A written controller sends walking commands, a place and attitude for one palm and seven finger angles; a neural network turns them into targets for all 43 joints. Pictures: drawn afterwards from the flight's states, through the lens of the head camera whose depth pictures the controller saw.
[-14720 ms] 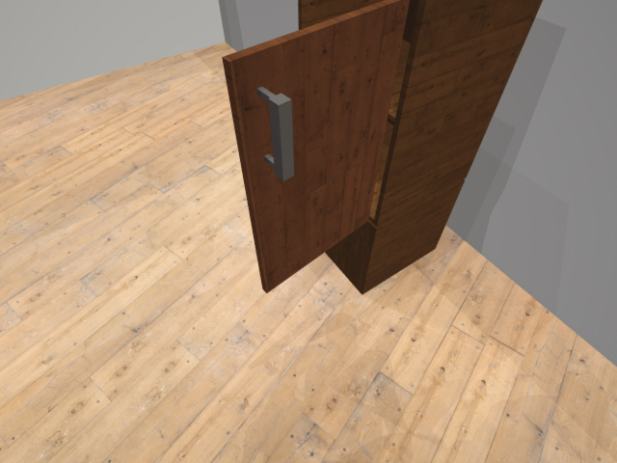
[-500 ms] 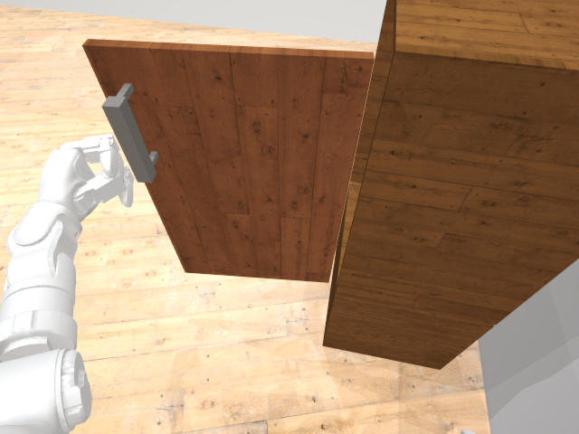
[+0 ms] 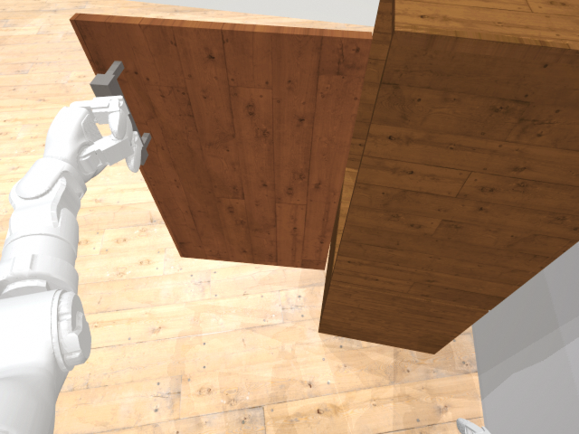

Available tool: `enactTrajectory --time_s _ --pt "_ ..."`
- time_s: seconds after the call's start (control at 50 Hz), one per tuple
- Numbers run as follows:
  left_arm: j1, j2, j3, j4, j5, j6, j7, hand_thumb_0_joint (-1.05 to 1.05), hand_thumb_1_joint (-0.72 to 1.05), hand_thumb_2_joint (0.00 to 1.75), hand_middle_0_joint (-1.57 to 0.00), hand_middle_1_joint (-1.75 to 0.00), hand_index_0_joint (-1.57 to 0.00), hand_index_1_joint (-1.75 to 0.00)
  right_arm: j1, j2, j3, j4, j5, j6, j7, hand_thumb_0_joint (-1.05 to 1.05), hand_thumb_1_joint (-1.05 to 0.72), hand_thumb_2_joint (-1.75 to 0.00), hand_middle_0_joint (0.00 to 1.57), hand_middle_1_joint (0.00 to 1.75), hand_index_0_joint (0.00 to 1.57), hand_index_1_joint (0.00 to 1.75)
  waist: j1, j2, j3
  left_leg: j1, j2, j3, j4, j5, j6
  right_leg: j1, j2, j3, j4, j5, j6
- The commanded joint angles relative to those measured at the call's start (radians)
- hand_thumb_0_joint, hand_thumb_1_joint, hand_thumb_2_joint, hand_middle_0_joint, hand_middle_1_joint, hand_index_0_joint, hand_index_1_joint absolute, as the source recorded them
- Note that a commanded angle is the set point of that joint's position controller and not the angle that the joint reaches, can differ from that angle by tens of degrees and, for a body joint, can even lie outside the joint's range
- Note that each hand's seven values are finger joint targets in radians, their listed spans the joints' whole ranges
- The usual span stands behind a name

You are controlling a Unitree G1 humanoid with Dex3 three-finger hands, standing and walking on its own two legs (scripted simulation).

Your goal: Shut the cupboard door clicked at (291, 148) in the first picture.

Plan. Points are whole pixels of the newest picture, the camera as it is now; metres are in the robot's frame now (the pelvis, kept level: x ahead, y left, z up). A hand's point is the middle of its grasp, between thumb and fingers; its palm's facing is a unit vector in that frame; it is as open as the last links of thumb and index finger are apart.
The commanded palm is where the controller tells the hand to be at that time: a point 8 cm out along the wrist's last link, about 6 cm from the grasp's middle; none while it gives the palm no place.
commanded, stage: push the door shut along its arc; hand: left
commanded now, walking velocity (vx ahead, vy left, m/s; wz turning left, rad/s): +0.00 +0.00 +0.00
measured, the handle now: (128, 115) +0.54 +0.23 +0.14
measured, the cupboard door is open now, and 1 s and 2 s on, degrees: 95 79 65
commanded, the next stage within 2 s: pull the fist back off the door in 1.52 s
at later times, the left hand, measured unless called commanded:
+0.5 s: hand (151, 118) +0.51 +0.18 +0.16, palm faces -0.25 -0.97 +0.01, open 3.1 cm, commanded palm +0.52 +0.23 +0.14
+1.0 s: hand (189, 96) +0.56 +0.14 +0.16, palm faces -0.35 -0.94 +0.00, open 3.1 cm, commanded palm +0.58 +0.18 +0.14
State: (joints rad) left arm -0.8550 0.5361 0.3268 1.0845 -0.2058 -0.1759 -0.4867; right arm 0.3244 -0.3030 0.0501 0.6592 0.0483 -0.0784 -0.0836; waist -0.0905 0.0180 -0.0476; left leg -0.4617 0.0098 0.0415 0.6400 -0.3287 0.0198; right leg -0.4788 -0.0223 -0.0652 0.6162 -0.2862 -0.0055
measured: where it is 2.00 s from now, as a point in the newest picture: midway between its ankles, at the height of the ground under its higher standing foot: outside the picture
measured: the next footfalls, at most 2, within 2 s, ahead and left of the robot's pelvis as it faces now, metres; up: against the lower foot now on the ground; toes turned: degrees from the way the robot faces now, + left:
none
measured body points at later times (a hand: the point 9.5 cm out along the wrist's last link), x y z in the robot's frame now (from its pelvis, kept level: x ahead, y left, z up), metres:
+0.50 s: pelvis -0.01 +0.00 -0.01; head +0.09 +0.01 +0.43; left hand +0.51 +0.24 +0.16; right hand -0.02 -0.29 -0.12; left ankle -0.01 +0.10 -0.72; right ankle +0.01 -0.12 -0.72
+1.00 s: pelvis +0.00 +0.01 -0.02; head +0.14 +0.01 +0.40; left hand +0.57 +0.19 +0.16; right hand -0.04 -0.28 -0.13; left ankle -0.01 +0.10 -0.72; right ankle +0.01 -0.12 -0.72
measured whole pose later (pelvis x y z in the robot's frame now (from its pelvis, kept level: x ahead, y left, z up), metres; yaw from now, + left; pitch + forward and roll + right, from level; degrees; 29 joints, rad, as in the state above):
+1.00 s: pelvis +0.00 +0.01 -0.02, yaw -2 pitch +20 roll -2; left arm -1.34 0.72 0.28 1.39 -0.10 -0.15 -0.56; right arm 0.40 -0.32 0.04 0.71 0.01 -0.04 -0.07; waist -0.24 0.03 -0.05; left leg -0.77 0.04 0.04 0.84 -0.41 0.03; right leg -0.77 0.00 -0.06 0.76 -0.33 0.00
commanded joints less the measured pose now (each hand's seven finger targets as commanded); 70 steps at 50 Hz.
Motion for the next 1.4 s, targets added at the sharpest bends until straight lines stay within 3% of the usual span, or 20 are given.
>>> enactTrajectory --time_s 0.0,0.04,0.06,0.08,0.16,0.2,0.22,0.38,0.48,0.5,0.54,0.64,0.7,0.78,0.92,1.02,1.06,1.1,1.26,1.38 --pt "-0.531 0.281 0.038 -0.177 -0.019 -0.085 -0.025 0.00 0.90 0.90 -1.30 -1.50 -1.30 -1.50 0.087 -0.171 -0.069 -0.068 -0.006 -0.024 -0.020 0.00 -0.90 -0.90 0.20 0.30 0.20 0.30 -0.039 0.042 -0.368 0.154 -0.001 -0.063 -0.042 0.283 0.007 0.116 0.018 0.048 -0.033 0.310 -0.017" --pt "-0.541 0.279 0.028 -0.146 -0.021 -0.082 -0.044 0.00 0.90 0.90 -1.30 -1.50 -1.30 -1.50 0.096 -0.176 -0.069 -0.061 -0.005 -0.019 -0.022 0.00 -0.90 -0.90 0.20 0.30 0.20 0.30 -0.051 0.038 -0.353 0.136 0.000 -0.061 -0.036 0.269 0.007 0.097 0.019 0.048 -0.034 0.299 -0.015" --pt "-0.564 0.282 0.026 -0.131 -0.030 -0.084 -0.048 0.00 0.90 0.90 -1.30 -1.50 -1.30 -1.50 0.107 -0.179 -0.071 -0.053 -0.007 -0.016 -0.026 0.00 -0.90 -0.90 0.20 0.30 0.20 0.30 -0.062 -0.014 -0.350 0.114 0.000 -0.060 -0.031 0.263 0.013 0.108 0.021 0.045 -0.032 0.299 -0.012" --pt "-0.569 0.326 0.059 -0.119 -0.025 -0.084 -0.051 0.00 0.90 0.90 -1.30 -1.50 -1.30 -1.50 0.113 -0.186 -0.074 -0.048 -0.007 -0.014 -0.026 0.00 -0.90 -0.90 0.20 0.30 0.20 0.30 -0.057 -0.001 -0.359 0.106 0.000 -0.061 -0.029 0.251 0.013 0.103 0.023 0.052 -0.033 0.295 -0.010" --pt "-0.632 0.289 0.007 -0.126 -0.016 -0.090 -0.058 0.00 0.90 0.90 -1.30 -1.50 -1.30 -1.50 0.133 -0.184 -0.076 -0.035 -0.011 -0.008 -0.026 0.00 -0.90 -0.90 0.20 0.30 0.20 0.30 -0.074 0.100 -0.398 0.146 -0.001 -0.064 -0.009 0.276 0.008 0.049 0.027 0.042 -0.018 0.279 -0.016" --pt "-0.670 0.323 0.020 -0.090 -0.006 -0.085 -0.063 0.00 0.90 0.90 -1.30 -1.50 -1.30 -1.50 0.146 -0.193 -0.077 -0.017 -0.012 -0.006 -0.026 0.00 -0.90 -0.90 0.20 0.30 0.20 0.30 -0.090 0.078 -0.382 0.127 0.005 -0.076 -0.004 0.245 0.006 0.017 0.030 0.043 -0.023 0.251 -0.013" --pt "-0.694 0.298 -0.006 -0.083 -0.006 -0.083 -0.067 0.00 0.90 0.90 -1.30 -1.50 -1.30 -1.50 0.148 -0.192 -0.077 -0.013 -0.012 -0.007 -0.026 0.00 -0.90 -0.90 0.20 0.30 0.20 0.30 -0.101 0.081 -0.380 0.121 0.004 -0.075 -0.001 0.237 0.008 0.007 0.031 0.044 -0.024 0.244 -0.012" --pt "-0.766 0.372 0.031 -0.035 0.010 -0.081 -0.073 0.00 0.90 0.90 -1.30 -1.50 -1.30 -1.50 0.186 -0.207 -0.080 0.008 -0.020 -0.004 -0.023 0.00 -0.90 -0.90 0.20 0.30 0.20 0.30 -0.113 0.093 -0.426 0.102 0.008 -0.080 0.037 0.254 0.007 -0.024 0.040 0.041 0.003 0.250 -0.012" --pt "-0.827 0.344 -0.005 -0.019 0.026 -0.077 -0.074 0.00 0.90 0.90 -1.30 -1.50 -1.30 -1.50 0.200 -0.207 -0.079 0.012 -0.024 -0.001 -0.018 0.00 -0.90 -0.90 0.20 0.30 0.20 0.30 -0.130 0.139 -0.430 0.132 0.012 -0.091 0.055 0.277 0.000 -0.095 0.046 0.029 0.020 0.239 -0.015" --pt "-0.837 0.318 -0.022 0.000 0.027 -0.071 -0.075 0.00 0.90 0.90 -1.30 -1.50 -1.30 -1.50 0.201 -0.205 -0.081 0.014 -0.026 -0.002 -0.017 0.00 -0.90 -0.90 0.20 0.30 0.20 0.30 -0.139 0.124 -0.428 0.131 0.012 -0.090 0.063 0.268 0.003 -0.108 0.046 0.031 0.017 0.231 -0.012" --pt "-0.862 0.351 -0.001 0.002 0.035 -0.070 -0.072 0.00 0.90 0.90 -1.30 -1.50 -1.30 -1.50 0.214 -0.210 -0.081 0.016 -0.028 -0.001 -0.017 0.00 -0.90 -0.90 0.20 0.30 0.20 0.30 -0.142 0.108 -0.447 0.122 0.013 -0.094 0.071 0.279 0.003 -0.103 0.048 0.029 0.028 0.241 -0.013" --pt "-0.885 0.320 -0.023 0.024 0.042 -0.063 -0.078 0.00 0.90 0.90 -1.30 -1.50 -1.30 -1.50 0.219 -0.207 -0.083 0.020 -0.032 0.000 -0.013 0.00 -0.90 -0.90 0.20 0.30 0.20 0.30 -0.150 0.132 -0.468 0.148 0.014 -0.096 0.094 0.317 0.000 -0.141 0.052 0.024 0.041 0.257 -0.014" --pt "-0.924 0.344 -0.013 0.064 0.049 -0.052 -0.074 0.00 0.90 0.90 -1.30 -1.50 -1.30 -1.50 0.231 -0.211 -0.079 0.027 -0.033 0.007 -0.016 0.00 -0.90 -0.90 0.20 0.30 0.20 0.30 -0.167 0.103 -0.435 0.109 0.016 -0.097 0.104 0.309 0.003 -0.158 0.054 0.021 0.050 0.255 -0.012" --pt "-0.936 0.395 0.013 0.071 0.074 -0.053 -0.068 0.00 0.90 0.90 -1.30 -1.50 -1.30 -1.50 0.241 -0.209 -0.078 0.019 -0.037 0.015 -0.013 0.00 -0.90 -0.90 0.20 0.30 0.20 0.30 -0.161 0.120 -0.492 0.098 0.012 -0.090 0.129 0.347 0.003 -0.134 0.056 0.025 0.074 0.301 -0.012" --pt "-1.013 0.371 -0.023 0.104 0.082 -0.031 -0.082 0.00 0.90 0.90 -1.30 -1.50 -1.30 -1.50 0.257 -0.213 -0.078 0.031 -0.040 0.028 -0.012 0.00 -0.90 -0.90 0.20 0.30 0.20 0.30 -0.195 0.126 -0.481 0.077 0.014 -0.086 0.157 0.342 0.007 -0.177 0.062 0.019 0.086 0.301 -0.010" --pt "-1.065 0.378 -0.025 0.073 0.101 -0.038 -0.073 0.00 0.90 0.90 -1.30 -1.50 -1.30 -1.50 0.276 -0.212 -0.082 0.039 -0.048 0.032 -0.006 0.00 -0.90 -0.90 0.20 0.30 0.20 0.30 -0.195 0.175 -0.554 0.132 0.017 -0.099 0.179 0.407 0.001 -0.201 0.068 0.011 0.108 0.322 -0.015" --pt "-1.058 0.369 -0.025 0.096 0.097 -0.032 -0.071 0.00 0.90 0.90 -1.30 -1.50 -1.30 -1.50 0.280 -0.210 -0.078 0.043 -0.047 0.034 -0.009 0.00 -0.90 -0.90 0.20 0.30 0.20 0.30 -0.201 0.166 -0.540 0.119 0.014 -0.093 0.185 0.417 0.004 -0.201 0.070 0.005 0.114 0.332 -0.018" --pt "-1.059 0.418 -0.001 0.147 0.115 -0.019 -0.067 0.00 0.90 0.90 -1.30 -1.50 -1.30 -1.50 0.283 -0.214 -0.073 0.041 -0.048 0.040 -0.010 0.00 -0.90 -0.90 0.20 0.30 0.20 0.30 -0.207 0.133 -0.506 0.050 0.015 -0.086 0.192 0.369 0.009 -0.190 0.069 0.013 0.111 0.323 -0.012" --pt "-1.138 0.342 -0.065 0.113 0.118 -0.019 -0.076 0.00 0.90 0.90 -1.30 -1.50 -1.30 -1.50 0.303 -0.210 -0.079 0.066 -0.051 0.042 -0.004 0.00 -0.90 -0.90 0.20 0.30 0.20 0.30 -0.232 0.188 -0.568 0.113 0.013 -0.078 0.219 0.436 0.012 -0.220 0.080 -0.002 0.134 0.369 -0.019" --pt "-1.172 0.328 -0.084 0.143 0.117 -0.002 -0.083 0.00 0.90 0.90 -1.30 -1.50 -1.30 -1.50 0.299 -0.213 -0.074 0.083 -0.052 0.038 -0.004 0.00 -0.90 -0.90 0.20 0.30 0.20 0.30 -0.249 0.181 -0.547 0.087 0.012 -0.074 0.234 0.412 0.015 -0.242 0.084 -0.004 0.136 0.360 -0.017"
